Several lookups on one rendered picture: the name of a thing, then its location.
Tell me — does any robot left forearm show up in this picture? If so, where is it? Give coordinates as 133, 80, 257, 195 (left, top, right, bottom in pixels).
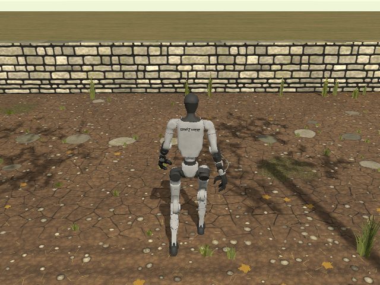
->
159, 141, 169, 162

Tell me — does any robot right forearm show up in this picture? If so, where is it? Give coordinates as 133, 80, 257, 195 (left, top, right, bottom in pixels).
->
213, 145, 226, 176

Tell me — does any robot left hand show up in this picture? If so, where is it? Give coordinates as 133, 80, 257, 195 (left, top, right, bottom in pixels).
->
158, 159, 172, 170

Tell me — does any right robot shin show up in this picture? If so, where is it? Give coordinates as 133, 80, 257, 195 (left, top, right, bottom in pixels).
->
198, 191, 207, 227

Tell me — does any robot left upper arm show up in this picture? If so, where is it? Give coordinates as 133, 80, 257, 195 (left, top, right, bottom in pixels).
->
163, 119, 179, 150

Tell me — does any left robot foot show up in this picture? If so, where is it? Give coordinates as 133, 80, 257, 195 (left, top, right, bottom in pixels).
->
169, 241, 179, 255

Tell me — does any robot right hand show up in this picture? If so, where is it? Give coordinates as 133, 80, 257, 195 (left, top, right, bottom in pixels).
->
213, 174, 227, 192

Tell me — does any robot right upper arm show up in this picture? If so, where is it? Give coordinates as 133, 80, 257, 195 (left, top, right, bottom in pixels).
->
203, 120, 218, 154

